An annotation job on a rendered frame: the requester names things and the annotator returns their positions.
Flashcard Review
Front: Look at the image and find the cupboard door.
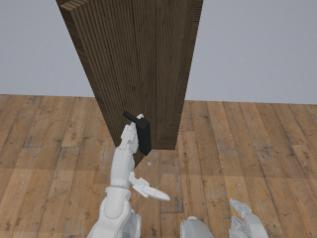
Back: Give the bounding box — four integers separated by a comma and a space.
58, 0, 196, 169

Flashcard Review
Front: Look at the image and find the robot thigh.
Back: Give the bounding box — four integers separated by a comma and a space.
180, 219, 214, 238
122, 212, 142, 238

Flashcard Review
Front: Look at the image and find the right robot thigh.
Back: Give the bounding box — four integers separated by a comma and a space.
180, 219, 214, 238

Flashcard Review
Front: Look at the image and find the robot left forearm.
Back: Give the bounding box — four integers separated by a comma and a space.
86, 185, 132, 238

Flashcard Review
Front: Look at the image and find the handle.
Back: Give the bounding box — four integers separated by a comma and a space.
123, 111, 152, 156

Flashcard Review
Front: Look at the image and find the robot left hand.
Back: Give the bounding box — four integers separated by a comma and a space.
110, 114, 170, 201

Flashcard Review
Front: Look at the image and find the left robot thigh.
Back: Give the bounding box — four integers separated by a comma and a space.
122, 212, 142, 238

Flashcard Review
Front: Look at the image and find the robot right hand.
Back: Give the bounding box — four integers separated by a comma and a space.
229, 198, 268, 238

